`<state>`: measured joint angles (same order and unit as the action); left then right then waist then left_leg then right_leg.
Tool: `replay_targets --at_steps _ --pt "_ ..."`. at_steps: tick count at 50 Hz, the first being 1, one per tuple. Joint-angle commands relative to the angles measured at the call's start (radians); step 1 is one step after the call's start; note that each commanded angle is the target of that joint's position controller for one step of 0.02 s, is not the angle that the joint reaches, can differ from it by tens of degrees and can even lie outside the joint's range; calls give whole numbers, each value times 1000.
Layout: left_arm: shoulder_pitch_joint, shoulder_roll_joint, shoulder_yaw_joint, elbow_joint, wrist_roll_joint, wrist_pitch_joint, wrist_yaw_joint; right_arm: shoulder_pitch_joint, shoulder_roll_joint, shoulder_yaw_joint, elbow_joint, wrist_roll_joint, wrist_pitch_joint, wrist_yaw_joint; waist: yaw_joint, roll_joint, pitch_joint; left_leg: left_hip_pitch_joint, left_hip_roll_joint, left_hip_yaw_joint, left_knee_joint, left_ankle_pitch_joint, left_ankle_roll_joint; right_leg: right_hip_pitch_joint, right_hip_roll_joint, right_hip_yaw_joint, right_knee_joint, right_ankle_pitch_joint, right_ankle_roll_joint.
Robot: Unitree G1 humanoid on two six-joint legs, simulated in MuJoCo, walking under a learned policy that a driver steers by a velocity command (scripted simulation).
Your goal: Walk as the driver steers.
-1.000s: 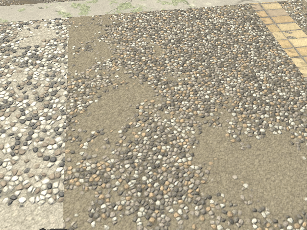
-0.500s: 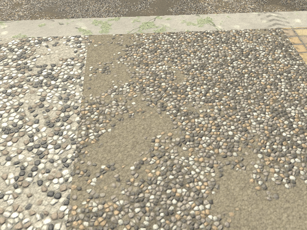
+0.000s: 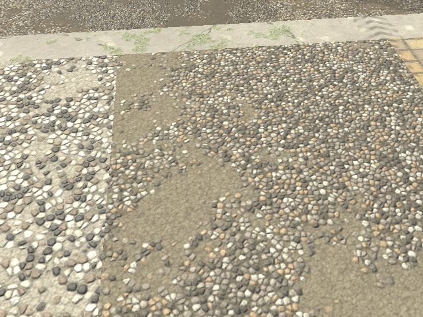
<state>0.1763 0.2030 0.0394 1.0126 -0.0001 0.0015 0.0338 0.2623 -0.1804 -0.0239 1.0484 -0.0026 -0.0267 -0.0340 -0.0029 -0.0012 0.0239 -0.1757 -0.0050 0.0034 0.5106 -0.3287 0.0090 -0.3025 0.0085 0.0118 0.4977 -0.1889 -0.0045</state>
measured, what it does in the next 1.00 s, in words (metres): walks ahead: right foot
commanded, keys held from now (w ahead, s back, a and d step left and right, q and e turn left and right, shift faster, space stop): shift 0.36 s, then w+shift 0.64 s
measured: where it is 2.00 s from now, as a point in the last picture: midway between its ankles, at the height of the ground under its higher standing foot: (250, 266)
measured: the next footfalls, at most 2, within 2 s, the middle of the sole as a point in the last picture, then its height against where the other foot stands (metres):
right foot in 0.70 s outside the picture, level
left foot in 1.20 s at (212, 263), level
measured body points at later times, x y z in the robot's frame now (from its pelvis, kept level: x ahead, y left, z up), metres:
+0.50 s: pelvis +0.03 +0.00 +0.00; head +0.02 -0.01 +0.45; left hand +0.09 +0.25 -0.14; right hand -0.01 -0.25 -0.15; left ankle -0.04 +0.11 -0.74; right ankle +0.03 -0.12 -0.70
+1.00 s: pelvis +0.27 -0.09 +0.00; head +0.27 -0.10 +0.45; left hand +0.16 +0.11 -0.14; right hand +0.48 -0.32 -0.09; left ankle +0.47 +0.08 -0.64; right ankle +0.13 -0.18 -0.74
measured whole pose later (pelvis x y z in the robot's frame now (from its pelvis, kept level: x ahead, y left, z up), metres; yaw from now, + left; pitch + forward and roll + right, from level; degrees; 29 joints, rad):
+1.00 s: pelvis +0.27 -0.09 +0.00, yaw +0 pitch +2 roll -1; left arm 0.53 0.14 0.00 1.12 0.00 -0.12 -0.01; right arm 0.06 -0.23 -0.04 0.80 0.02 -0.10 0.02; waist 0.09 0.03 -0.06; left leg -0.88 0.14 0.00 0.96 0.09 0.06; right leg 0.06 0.04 -0.08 0.23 -0.34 -0.04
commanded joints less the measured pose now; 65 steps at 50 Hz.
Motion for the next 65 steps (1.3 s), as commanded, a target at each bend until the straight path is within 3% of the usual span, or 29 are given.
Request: replay_targets --at_steps 1,18,19,21,22,23,25,27,31,33,34,35,36,37,38,39,40,42,45,48,54,57,59,60,61,62,63,64,65 --pt "10 96 19 -19 -2 -2 6 65 -96 -17 -10 0 -2 -2 -1 10 -30 -95 45 -36 -105 222 27 143 -41 40 -32 218 -48" --pt "-13 82 21 53 -2 8 12 83 -79 -14 26 -2 1 -6 5 7 10 -95 35 -26 -144 139 24 148 -38 38 -57 145 -34" --pt "18 74 21 72 -5 10 12 125 -86 -19 44 3 5 -8 -1 24 -30 -76 27 -25 -164 -85 43 150 -1 -3 -28 -87 -37" --pt "-44 112 35 42 -22 -5 6 191 -167 -46 37 25 2 -12 -50 91 74 -66 141 -210 -269 -583 144 -97 28 -33 96 -468 -45" --pt "-140 72 23 -12 -38 -30 -7 210 -227 -67 35 36 -17 -13 -75 208 143 -21 306 -427 -404 -659 221 -238 16 -73 252 -303 -40" --pt "-199 82 24 -42 -43 -53 -17 187 -235 -73 23 29 -37 -14 -82 200 200 14 408 -550 -462 -564 270 -371 -55 -12 378 -238 -50" --pt "-160 89 35 -37 -40 -83 -31 139 -164 -58 -5 14 -70 -5 -36 108 165 154 388 -484 -417 -367 237 -534 -118 34 509 -186 -62" --pt "-141 84 36 -36 -38 -105 -41 113 -152 -57 -29 32 -74 5 -25 103 117 146 317 -329 -405 -239 177 -442 -133 10 351 -126 -55" --pt "-108 55 28 -26 -40 -107 -53 113 -206 -71 -53 39 -70 14 -2 149 98 -85 236 -163 -375 -205 171 -72 -50 -132 153 -74 -16" --pt "17 80 42 6 -43 -100 -48 95 -210 -70 -66 43 -72 17 67 123 86 -186 225 -130 -284 -150 169 123 -11 -170 109 -64 -23" --pt "161 119 63 44 -46 -99 -40 69 -197 -64 -77 34 -75 19 142 103 31 -238 198 -92 -134 43 155 287 16 -178 95 -75 -40" --pt "380 198 96 96 -44 -106 -34 5 -151 -49 -105 17 -77 23 254 -36 -63 -383 128 3 273 239 106 517 -85 -7 33 -165 -90" --pt "478 268 89 104 -16 -118 -43 -17 -15 -18 -164 8 -94 25 224 -344 -133 -645 7 7 715 -137 70 609 -320 507 -159 -553 -191" --pt "394 187 55 81 2 -143 -61 -24 -30 -21 -204 62 -120 28 166 -311 -125 -808 -29 -151 922 -104 107 560 -412 868 -329 -764 -261" --pt "284 143 33 56 -4 -152 -69 -76 -76 -23 -236 87 -134 37 121 -197 -30 -933 54 -147 987 -21 141 510 -432 767 -310 -717 -244" --pt "227 101 15 42 -3 -152 -78 -98 -94 -20 -245 65 -136 42 98 -112 -14 -910 100 -122 963 68 150 438 -385 614 -286 -566 -220" --pt "178 110 11 32 4 -146 -83 -79 -92 -23 -240 38 -130 40 53 -58 -13 -843 146 -110 899 142 142 345 -342 494 -287 -456 -196" --pt "139 74 -8 25 15 -135 -81 -40 -88 -27 -232 30 -95 50 -4 -88 30 -750 184 -94 820 207 116 183 -267 332 -319 -355 -167" --pt "206 93 -10 40 7 -136 -57 -103 -98 -30 -252 23 -65 44 1 -42 98 -795 181 -60 697 299 60 135 -237 222 -397 -200 -185" --pt "278 89 -17 41 4 -135 -30 -279 -94 -27 -313 22 -76 50 46 -20 134 -762 150 10 442 445 33 136 -203 99 -460 -2 -175" --pt "390 99 -19 38 -10 -113 -11 -470 -66 -14 -390 41 -104 109 71 -29 177 -623 67 72 60 534 70 346 -205 -51 -474 292 -139" --pt "428 169 3 36 12 -90 -4 -434 -112 -33 -412 31 -115 126 21 -147 68 -408 -64 147 15 440 100 491 -231 -53 -252 995 -108" --pt "361 212 19 24 27 -66 -3 -73 -205 -72 -310 36 -101 106 -175 -236 -124 -22 -67 102 -31 485 154 467 -220 -67 165 1213 -56" --pt "327 170 11 -18 34 -68 -5 101 -272 -82 -258 6 -88 86 -222 -175 -286 367 103 -68 88 685 185 197 -172 -38 453 881 -29" --pt "556 -58 -46 -13 22 -86 -36 144 -335 -82 -218 -40 -99 93 -54 251 -530 830 473 -610 102 921 445 -249 74 62 967 -374 32" --pt "505 80 -17 26 -13 -116 -43 198 -252 -75 -204 -36 -85 86 -147 138 -700 797 416 -681 2 840 419 -232 77 244 1078 -418 11" --pt "348 122 1 -37 -46 -122 -40 89 -219 -62 -206 -21 -79 82 -121 154 -503 626 366 -479 -30 877 361 -292 9 186 1039 -390 5" --pt "244 131 -3 -75 -37 -124 -28 -12 -187 -52 -211 -5 -83 77 -81 26 -331 389 325 -359 -80 895 318 -288 -42 127 942 -327 6" --pt "186 142 11 -82 -29 -113 -17 -78 -156 -40 -214 -8 -89 72 -45 -20 -210 188 295 -281 -129 914 301 -266 -65 94 898 -299 13"
Keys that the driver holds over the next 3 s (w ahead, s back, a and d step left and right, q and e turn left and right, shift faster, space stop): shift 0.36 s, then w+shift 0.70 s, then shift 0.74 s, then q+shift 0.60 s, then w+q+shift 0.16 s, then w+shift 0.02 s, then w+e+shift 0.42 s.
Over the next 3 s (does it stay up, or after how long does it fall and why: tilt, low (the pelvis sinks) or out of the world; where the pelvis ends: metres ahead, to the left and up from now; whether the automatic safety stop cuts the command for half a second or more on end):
stays up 0.92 0.03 0.01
